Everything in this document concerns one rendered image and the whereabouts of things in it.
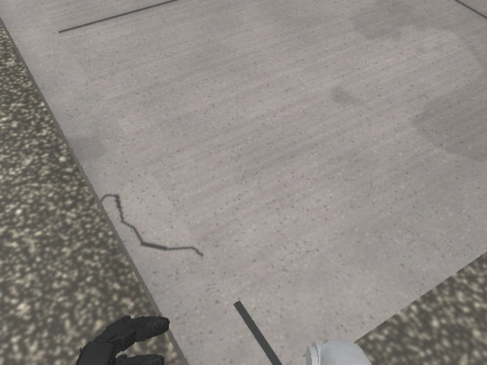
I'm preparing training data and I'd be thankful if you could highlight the robot left hand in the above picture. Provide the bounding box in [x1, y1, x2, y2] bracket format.
[75, 316, 170, 365]

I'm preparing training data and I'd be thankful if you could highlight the robot right thigh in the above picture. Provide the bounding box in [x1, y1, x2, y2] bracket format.
[306, 339, 372, 365]

